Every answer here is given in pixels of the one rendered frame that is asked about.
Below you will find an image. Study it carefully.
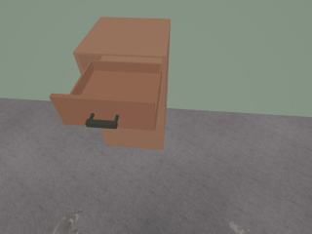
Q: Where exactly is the handle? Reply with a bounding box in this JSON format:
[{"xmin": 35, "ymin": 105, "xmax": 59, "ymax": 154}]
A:
[{"xmin": 85, "ymin": 113, "xmax": 119, "ymax": 130}]

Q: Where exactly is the cabinet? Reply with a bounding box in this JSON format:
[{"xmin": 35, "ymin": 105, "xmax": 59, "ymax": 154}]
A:
[{"xmin": 73, "ymin": 17, "xmax": 171, "ymax": 150}]

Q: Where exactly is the robot left hand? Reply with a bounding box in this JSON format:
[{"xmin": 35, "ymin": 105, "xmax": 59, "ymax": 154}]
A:
[{"xmin": 53, "ymin": 211, "xmax": 83, "ymax": 234}]

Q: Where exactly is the robot right hand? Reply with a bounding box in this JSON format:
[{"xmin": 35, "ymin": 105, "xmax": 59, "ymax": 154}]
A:
[{"xmin": 229, "ymin": 221, "xmax": 253, "ymax": 234}]

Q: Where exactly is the drawer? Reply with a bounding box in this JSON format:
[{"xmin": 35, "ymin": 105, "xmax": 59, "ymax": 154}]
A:
[{"xmin": 49, "ymin": 59, "xmax": 162, "ymax": 131}]

